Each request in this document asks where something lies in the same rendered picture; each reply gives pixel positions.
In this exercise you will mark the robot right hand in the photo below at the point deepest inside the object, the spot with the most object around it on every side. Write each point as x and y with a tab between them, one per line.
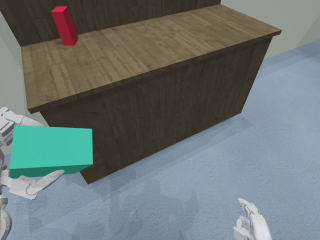
255	228

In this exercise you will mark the robot left hand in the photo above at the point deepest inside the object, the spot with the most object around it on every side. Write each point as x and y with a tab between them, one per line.
24	186

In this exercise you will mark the table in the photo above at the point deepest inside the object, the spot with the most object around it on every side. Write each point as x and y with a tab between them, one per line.
143	74

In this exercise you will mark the left robot forearm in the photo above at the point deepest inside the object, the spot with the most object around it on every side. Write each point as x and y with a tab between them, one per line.
5	219

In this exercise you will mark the sponge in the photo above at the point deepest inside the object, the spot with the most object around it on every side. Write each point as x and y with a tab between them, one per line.
40	150

